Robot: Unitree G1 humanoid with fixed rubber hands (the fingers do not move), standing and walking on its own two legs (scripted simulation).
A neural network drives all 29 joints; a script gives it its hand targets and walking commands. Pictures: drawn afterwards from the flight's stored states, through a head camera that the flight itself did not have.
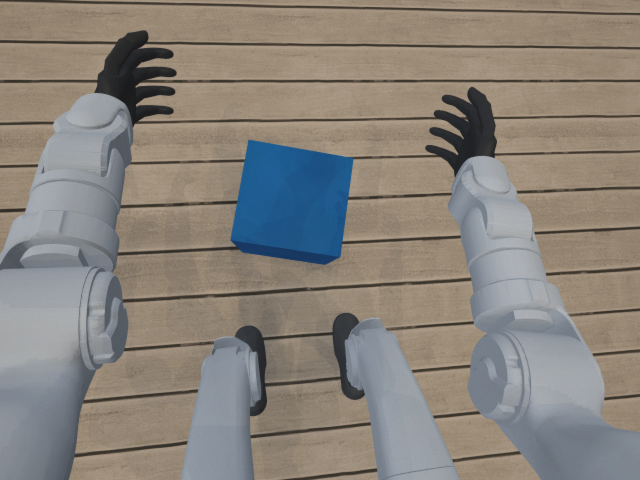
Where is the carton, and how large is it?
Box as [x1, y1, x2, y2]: [231, 140, 353, 264]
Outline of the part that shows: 248,140 231,234 231,240 241,251 322,264 325,264 339,257 353,158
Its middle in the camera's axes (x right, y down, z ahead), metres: -0.07 -0.06 +0.88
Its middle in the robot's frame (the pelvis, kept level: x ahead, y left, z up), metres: +0.50 -0.03 -0.52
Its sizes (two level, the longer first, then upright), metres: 0.210 0.200 0.250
